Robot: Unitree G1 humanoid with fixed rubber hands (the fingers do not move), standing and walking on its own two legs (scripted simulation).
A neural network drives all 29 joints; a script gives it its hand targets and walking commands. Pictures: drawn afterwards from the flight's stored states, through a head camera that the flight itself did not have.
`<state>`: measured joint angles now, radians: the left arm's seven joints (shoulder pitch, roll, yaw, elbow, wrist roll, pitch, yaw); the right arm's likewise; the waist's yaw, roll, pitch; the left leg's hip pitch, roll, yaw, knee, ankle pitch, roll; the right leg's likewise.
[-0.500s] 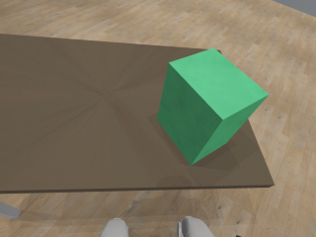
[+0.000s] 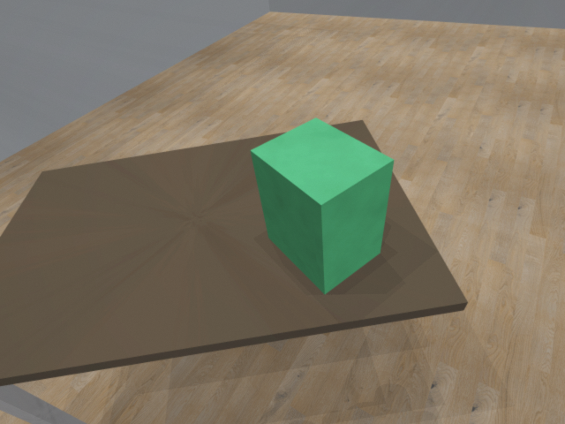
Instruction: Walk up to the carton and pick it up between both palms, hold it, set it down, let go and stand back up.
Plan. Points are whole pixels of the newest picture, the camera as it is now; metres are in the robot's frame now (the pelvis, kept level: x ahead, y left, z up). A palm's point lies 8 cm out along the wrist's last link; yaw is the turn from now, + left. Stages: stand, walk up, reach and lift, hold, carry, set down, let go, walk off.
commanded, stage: walk up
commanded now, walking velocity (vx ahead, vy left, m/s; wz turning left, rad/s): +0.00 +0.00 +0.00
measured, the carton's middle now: (320, 205) +0.54 -0.06 -0.02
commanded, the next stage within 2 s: none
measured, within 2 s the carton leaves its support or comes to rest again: neither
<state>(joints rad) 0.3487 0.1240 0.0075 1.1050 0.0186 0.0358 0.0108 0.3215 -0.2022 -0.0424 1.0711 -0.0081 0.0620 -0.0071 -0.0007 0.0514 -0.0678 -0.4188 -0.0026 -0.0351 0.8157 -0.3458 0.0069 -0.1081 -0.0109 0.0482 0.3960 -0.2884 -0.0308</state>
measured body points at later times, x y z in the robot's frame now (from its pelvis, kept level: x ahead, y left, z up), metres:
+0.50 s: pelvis -0.03 -0.01 +0.00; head -0.04 -0.01 +0.45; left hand -0.05 +0.19 -0.17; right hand -0.02 -0.22 -0.17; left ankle -0.06 +0.11 -0.75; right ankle -0.05 -0.09 -0.75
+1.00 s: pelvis -0.03 -0.03 -0.01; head -0.04 -0.02 +0.44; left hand -0.06 +0.19 -0.17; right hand -0.09 -0.24 -0.16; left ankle -0.06 +0.11 -0.75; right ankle -0.06 -0.12 -0.70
